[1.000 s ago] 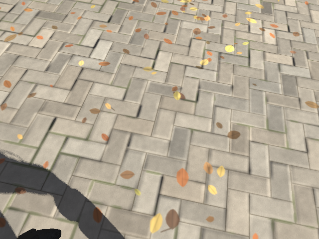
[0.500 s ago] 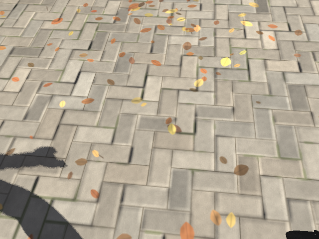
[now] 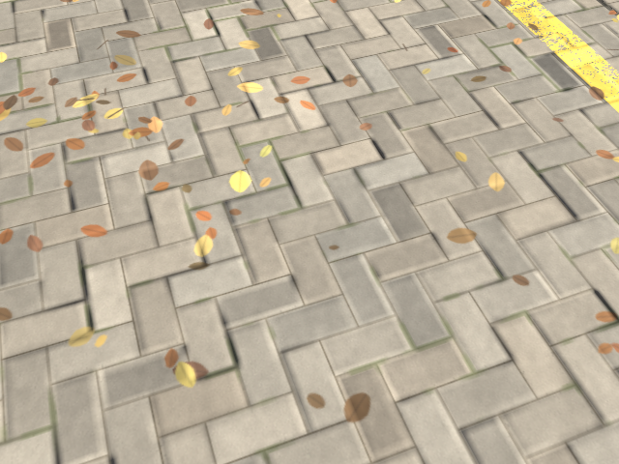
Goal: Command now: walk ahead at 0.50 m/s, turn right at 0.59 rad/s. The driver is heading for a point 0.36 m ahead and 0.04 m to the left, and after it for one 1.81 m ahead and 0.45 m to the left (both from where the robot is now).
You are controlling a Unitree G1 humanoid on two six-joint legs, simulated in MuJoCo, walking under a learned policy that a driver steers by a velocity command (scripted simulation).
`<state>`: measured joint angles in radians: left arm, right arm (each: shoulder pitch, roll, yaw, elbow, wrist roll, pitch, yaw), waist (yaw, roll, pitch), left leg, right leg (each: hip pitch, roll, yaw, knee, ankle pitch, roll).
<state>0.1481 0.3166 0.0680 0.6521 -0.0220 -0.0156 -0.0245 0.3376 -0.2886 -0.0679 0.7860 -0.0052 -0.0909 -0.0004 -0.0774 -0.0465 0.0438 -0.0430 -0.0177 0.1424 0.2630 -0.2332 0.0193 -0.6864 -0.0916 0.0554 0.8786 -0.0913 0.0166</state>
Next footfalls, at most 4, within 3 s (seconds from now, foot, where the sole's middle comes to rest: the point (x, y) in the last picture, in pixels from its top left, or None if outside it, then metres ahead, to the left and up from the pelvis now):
0.18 right None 0.27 -0.15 -0.78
0.66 left None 0.44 0.06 -0.78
1.08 right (382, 457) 0.47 -0.17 -0.78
1.50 left None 0.33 0.06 -0.78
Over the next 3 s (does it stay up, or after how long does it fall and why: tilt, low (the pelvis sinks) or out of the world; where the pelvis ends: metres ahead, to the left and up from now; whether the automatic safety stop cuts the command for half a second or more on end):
stays up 0.79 -0.03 0.00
